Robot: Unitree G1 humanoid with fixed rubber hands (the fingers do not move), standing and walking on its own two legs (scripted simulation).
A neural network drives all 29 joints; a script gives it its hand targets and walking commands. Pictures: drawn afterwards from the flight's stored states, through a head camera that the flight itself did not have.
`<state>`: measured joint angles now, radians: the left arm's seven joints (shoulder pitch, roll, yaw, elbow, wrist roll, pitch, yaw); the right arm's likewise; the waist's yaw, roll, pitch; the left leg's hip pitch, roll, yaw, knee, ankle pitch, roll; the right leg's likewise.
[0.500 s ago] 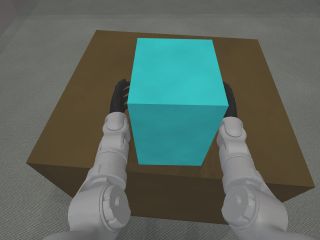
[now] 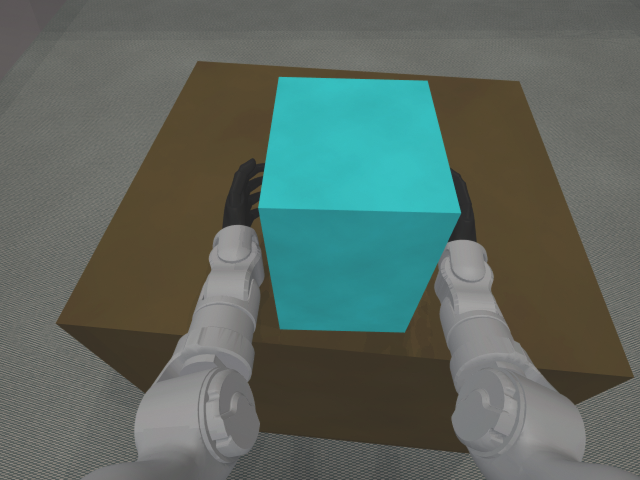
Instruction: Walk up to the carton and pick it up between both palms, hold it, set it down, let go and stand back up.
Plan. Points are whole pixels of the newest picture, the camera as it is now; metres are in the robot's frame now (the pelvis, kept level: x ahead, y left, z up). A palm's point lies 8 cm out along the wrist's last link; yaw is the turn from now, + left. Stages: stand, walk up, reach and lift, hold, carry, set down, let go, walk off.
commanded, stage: reach and lift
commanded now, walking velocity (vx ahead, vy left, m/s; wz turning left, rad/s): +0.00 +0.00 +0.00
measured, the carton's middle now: (347, 215) +0.46 +0.00 +0.06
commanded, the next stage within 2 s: none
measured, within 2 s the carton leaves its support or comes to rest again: leaves its support in 1.08 s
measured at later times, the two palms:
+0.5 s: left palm (242, 232) +0.41 +0.13 +0.08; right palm (465, 237) +0.41 -0.15 +0.08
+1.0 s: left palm (245, 242) +0.40 +0.13 +0.08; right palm (470, 245) +0.40 -0.15 +0.08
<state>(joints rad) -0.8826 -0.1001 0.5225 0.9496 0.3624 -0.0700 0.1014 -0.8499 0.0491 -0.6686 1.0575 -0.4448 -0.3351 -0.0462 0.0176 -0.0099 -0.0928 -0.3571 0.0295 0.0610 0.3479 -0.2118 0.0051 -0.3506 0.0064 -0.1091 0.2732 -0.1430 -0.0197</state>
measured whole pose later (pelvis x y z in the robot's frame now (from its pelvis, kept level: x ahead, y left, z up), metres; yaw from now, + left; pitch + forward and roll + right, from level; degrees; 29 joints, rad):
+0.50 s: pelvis -0.03 -0.01 +0.00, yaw +1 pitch +17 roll -1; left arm -0.92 -0.05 0.45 1.08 0.29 -0.21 0.15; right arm -0.93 -0.05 -0.61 1.31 -0.40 -0.51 -0.11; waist 0.01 -0.04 -0.18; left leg -0.48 0.04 0.06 0.32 -0.14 -0.01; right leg -0.47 0.01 -0.13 0.25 -0.08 -0.04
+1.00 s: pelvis -0.02 -0.01 +0.00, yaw +1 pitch +17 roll -1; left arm -0.86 -0.02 0.29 1.10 0.12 -0.13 0.20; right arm -0.87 -0.08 -0.31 1.29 -0.17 -0.37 -0.14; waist 0.00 0.00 -0.23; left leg -0.50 0.04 0.04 0.40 -0.19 0.00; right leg -0.47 0.02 -0.12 0.29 -0.11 -0.03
